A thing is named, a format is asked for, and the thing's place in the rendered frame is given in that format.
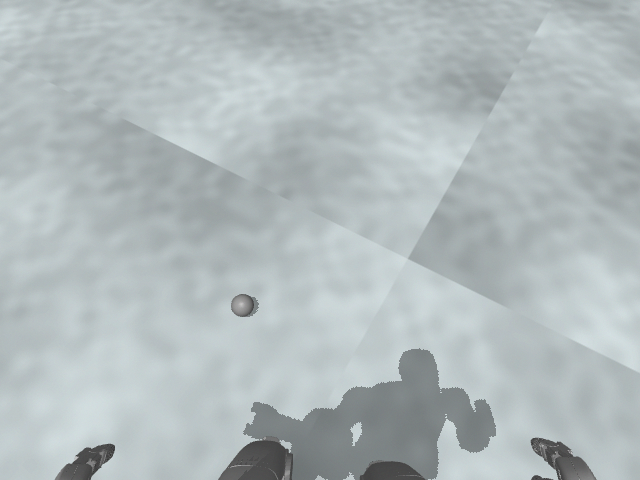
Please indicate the left robot hand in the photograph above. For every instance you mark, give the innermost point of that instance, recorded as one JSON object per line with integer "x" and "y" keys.
{"x": 87, "y": 463}

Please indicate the ball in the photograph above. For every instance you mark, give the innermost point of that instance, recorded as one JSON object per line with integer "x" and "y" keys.
{"x": 242, "y": 305}

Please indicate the right robot hand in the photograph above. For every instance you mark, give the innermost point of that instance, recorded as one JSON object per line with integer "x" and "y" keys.
{"x": 560, "y": 458}

